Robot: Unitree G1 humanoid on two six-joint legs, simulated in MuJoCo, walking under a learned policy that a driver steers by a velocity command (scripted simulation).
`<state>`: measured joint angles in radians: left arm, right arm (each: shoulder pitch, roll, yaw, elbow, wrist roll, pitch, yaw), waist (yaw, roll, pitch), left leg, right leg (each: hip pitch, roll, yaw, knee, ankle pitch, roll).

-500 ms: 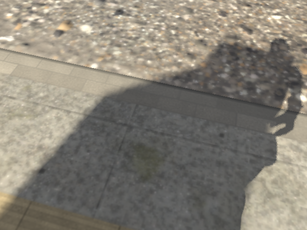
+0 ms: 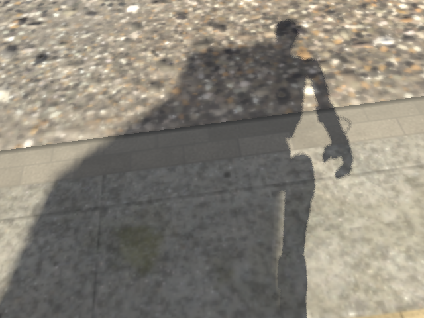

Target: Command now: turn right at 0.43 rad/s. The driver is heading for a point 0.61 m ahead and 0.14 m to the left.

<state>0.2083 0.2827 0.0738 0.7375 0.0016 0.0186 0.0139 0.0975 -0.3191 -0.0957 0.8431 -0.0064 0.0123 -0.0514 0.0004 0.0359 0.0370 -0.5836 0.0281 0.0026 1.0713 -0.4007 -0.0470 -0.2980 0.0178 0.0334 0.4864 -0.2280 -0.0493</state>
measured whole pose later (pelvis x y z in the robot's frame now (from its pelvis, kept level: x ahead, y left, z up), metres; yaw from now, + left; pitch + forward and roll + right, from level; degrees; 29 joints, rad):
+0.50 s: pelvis +0.02 +0.02 -0.01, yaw -4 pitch +0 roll +0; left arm 0.17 0.25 0.04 0.82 0.01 0.02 0.01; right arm 0.15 -0.25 -0.05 0.86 -0.01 -0.03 -0.01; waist 0.00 -0.02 0.03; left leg -0.23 0.01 0.00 0.51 -0.28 -0.01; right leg -0.24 0.06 0.08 0.52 -0.27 -0.02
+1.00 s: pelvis +0.01 +0.03 -0.01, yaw -4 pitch -2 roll +0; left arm 0.18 0.23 0.04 0.98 0.00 0.01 0.03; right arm 0.18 -0.24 -0.02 0.97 -0.01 -0.02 -0.02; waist 0.00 0.00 0.05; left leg -0.20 0.00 0.00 0.50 -0.28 0.00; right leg -0.21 0.04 0.08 0.51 -0.27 0.00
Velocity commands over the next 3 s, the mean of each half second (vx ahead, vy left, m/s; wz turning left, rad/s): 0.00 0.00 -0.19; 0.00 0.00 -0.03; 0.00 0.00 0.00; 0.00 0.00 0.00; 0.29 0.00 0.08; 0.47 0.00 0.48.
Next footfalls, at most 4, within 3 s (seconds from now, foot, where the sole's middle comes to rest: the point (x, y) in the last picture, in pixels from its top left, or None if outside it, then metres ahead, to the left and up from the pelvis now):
0.30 left None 0.06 0.15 -0.78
2.30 right None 0.10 -0.10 -0.78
2.78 left None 0.45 0.11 -0.78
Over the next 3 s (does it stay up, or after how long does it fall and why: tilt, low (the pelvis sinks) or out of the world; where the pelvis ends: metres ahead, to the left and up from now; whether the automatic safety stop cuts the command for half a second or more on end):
stays up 0.40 0.05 0.00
